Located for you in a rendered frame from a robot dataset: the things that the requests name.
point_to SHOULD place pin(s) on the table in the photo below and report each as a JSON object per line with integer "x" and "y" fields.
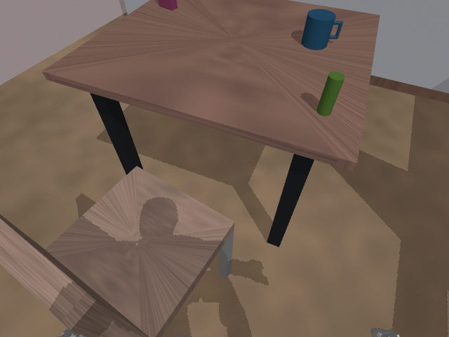
{"x": 234, "y": 66}

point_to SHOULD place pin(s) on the chair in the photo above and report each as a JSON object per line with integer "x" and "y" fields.
{"x": 128, "y": 264}

